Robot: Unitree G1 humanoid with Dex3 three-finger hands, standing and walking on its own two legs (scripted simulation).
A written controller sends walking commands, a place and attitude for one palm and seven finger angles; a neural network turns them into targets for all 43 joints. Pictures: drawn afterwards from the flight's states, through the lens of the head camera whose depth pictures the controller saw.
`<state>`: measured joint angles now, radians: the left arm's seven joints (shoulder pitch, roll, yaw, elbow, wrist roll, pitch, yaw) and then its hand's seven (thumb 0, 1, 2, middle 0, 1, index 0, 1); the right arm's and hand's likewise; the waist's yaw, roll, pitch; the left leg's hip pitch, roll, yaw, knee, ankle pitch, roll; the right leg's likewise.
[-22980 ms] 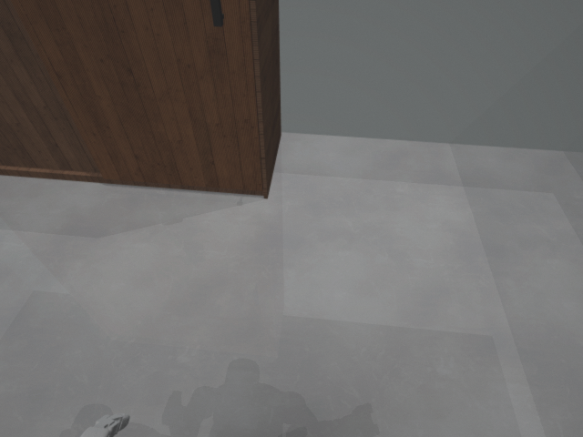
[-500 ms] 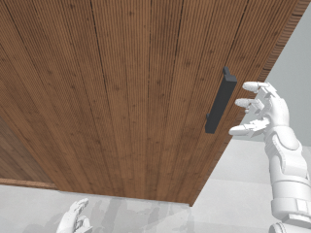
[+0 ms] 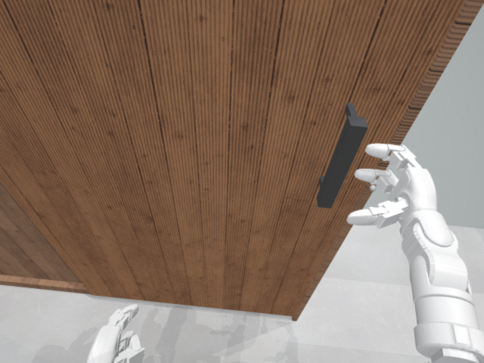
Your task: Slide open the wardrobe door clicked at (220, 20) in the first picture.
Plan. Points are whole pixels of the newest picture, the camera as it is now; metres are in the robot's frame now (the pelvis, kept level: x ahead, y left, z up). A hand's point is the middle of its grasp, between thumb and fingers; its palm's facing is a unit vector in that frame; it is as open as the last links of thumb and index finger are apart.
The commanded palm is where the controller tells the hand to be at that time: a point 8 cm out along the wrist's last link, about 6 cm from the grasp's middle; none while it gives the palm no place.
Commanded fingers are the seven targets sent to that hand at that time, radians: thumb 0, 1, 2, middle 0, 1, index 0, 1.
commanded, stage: move the hooked fingers beside the handle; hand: right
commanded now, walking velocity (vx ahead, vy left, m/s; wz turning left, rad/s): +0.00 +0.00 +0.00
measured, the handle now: (336, 158) +0.43 -0.12 +0.14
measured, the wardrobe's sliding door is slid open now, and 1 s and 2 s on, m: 0.00 0.00 0.00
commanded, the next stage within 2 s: feel for the door with the fingertips in 0.20 s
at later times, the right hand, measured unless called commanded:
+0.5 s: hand (364, 190) +0.35 -0.16 +0.15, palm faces +0.03 +1.00 +0.01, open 14.0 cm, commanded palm +0.33 -0.21 +0.15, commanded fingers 0.00 0.50 -0.30 0.30 1.20 0.30 1.20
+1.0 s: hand (355, 178) +0.38 -0.15 +0.15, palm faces +0.05 +1.00 -0.01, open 14.0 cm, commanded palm +0.35 -0.19 +0.15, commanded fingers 0.00 0.50 -0.30 0.30 1.20 0.30 1.20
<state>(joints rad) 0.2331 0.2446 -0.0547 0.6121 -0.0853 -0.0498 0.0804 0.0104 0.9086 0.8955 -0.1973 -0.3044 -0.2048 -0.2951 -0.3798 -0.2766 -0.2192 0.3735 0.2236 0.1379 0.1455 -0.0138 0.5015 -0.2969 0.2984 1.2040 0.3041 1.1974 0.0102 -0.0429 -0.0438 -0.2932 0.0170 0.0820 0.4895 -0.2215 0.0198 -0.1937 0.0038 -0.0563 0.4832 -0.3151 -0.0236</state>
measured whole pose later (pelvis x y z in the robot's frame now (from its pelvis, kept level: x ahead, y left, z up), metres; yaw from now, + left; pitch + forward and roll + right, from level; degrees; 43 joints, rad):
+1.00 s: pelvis +0.00 +0.01 +0.00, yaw +0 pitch +1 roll +0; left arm 0.23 0.24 -0.05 0.64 -0.08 -0.03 0.08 0.01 0.91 0.90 -0.20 -0.30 -0.20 -0.30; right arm -0.42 -0.23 -0.16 0.35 0.19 0.10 0.04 -0.02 0.50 -0.30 0.30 1.20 0.31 1.20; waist 0.01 -0.03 -0.03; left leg -0.28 0.01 0.09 0.49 -0.22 0.03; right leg -0.18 -0.01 -0.05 0.49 -0.31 -0.01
